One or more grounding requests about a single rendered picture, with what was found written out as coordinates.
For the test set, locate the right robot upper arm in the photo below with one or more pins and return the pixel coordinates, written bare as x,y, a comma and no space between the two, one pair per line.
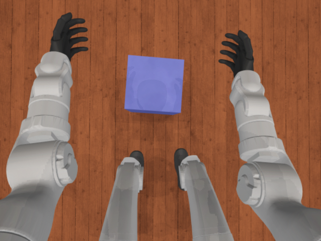
273,191

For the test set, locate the robot right hand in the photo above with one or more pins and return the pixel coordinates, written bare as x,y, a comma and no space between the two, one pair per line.
243,59

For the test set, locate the robot left hand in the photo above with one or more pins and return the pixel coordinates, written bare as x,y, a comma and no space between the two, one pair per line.
61,40

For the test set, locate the left robot forearm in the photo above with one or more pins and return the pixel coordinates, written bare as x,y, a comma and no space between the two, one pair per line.
49,104

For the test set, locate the carton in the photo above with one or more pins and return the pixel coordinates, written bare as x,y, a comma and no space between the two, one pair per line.
154,85

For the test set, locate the right robot forearm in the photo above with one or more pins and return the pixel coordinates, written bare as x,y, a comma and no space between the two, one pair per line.
255,125

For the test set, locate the left robot foot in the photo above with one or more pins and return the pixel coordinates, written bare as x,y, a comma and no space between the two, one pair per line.
138,156

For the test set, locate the left robot upper arm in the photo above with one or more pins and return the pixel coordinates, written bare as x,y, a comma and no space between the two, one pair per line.
38,173

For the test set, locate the robot left shin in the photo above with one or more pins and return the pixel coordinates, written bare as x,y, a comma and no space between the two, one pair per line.
128,159

